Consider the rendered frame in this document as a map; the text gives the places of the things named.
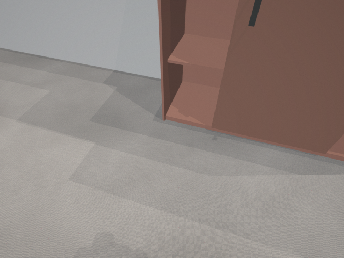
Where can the handle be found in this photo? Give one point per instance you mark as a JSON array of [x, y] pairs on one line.
[[254, 12]]

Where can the wardrobe door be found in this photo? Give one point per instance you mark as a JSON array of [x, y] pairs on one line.
[[338, 146], [283, 79]]

